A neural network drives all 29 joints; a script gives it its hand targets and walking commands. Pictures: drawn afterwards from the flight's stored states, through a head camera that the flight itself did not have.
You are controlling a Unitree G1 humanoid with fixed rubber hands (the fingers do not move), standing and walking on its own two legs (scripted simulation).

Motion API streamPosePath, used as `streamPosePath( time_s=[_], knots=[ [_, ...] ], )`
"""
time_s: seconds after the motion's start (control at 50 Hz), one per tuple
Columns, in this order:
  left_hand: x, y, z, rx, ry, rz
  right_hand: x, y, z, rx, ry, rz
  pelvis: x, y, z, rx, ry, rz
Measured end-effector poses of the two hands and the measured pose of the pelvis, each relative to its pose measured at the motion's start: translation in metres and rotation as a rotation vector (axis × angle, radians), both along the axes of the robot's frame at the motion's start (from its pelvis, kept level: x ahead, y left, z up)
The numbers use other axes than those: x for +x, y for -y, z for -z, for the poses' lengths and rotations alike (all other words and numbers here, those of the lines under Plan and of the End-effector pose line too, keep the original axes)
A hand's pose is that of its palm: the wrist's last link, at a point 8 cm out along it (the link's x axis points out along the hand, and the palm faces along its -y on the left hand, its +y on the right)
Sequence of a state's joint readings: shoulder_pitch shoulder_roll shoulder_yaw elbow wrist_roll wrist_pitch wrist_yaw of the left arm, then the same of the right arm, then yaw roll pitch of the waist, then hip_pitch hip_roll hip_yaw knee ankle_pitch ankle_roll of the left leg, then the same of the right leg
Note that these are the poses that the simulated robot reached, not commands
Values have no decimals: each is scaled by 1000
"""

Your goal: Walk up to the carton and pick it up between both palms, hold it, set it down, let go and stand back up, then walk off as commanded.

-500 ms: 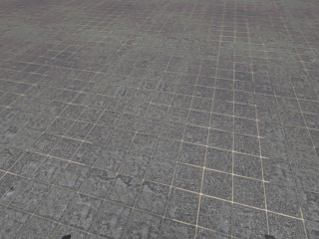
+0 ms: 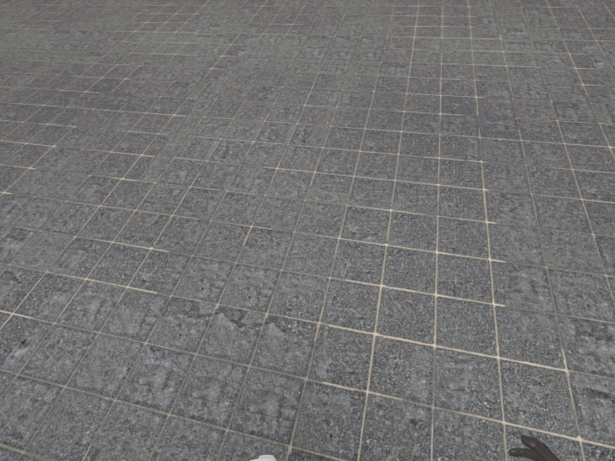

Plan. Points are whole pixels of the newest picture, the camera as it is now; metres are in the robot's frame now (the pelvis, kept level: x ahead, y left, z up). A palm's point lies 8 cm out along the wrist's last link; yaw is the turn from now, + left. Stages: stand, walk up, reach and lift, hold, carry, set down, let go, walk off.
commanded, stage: walk up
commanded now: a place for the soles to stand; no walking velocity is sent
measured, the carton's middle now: out of the picture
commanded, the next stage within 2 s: none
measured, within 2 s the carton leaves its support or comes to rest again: neither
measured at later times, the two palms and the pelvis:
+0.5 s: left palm out of the picture -0.03 +0.30 -0.10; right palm out of the picture -0.05 -0.29 -0.10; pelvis -0.13 +0.01 +0.00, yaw +2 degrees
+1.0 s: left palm out of the picture -0.20 +0.22 -0.07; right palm out of the picture -0.20 -0.38 -0.13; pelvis -0.28 -0.08 +0.00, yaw -6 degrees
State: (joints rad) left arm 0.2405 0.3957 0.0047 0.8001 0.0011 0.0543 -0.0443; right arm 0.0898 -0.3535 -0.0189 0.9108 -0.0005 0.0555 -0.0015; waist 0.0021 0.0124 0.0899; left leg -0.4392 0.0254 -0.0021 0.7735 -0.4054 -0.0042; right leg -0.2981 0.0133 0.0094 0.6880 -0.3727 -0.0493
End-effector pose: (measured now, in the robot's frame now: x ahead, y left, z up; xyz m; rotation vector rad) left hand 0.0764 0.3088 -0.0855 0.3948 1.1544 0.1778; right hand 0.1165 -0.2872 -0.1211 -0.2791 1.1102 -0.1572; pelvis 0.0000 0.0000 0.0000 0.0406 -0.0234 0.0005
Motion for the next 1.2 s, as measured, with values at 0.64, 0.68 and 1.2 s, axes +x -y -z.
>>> streamPosePath(
  time_s=[0.64,0.68,1.2],
  knots=[
    [-173,-2,18,-52,-70,-13,-194,19,-32,-116,-56,47,-163,0,-9,-52,37,13],
    [-186,0,19,-40,-91,-5,-202,25,-32,-117,-45,49,-176,5,-8,-53,34,23],
    [-272,130,-17,12,29,75,-457,124,2,-18,-261,180,-331,110,-13,30,14,104]
  ],
)
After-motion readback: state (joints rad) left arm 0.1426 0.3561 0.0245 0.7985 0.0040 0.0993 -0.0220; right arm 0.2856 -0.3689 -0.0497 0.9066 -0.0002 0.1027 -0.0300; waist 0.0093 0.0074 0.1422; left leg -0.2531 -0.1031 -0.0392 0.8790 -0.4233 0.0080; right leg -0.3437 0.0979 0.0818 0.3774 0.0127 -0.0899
